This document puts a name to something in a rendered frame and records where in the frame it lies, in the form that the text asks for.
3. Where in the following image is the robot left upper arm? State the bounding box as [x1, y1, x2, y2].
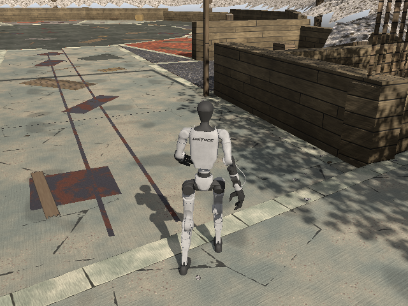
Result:
[175, 127, 192, 159]

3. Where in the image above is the left robot forearm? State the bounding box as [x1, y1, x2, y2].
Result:
[174, 150, 185, 162]

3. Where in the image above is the left robot hand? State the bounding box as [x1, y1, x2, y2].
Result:
[179, 154, 193, 166]

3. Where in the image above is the right robot hand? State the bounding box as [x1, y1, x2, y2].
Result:
[229, 189, 245, 210]

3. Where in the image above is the robot right upper arm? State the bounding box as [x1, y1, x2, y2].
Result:
[217, 129, 233, 166]

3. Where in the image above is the right robot thigh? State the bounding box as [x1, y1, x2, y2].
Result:
[212, 177, 225, 215]

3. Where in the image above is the right robot forearm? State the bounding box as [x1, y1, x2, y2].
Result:
[227, 156, 242, 191]

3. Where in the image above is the robot right shin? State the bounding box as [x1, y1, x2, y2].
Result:
[214, 204, 222, 244]

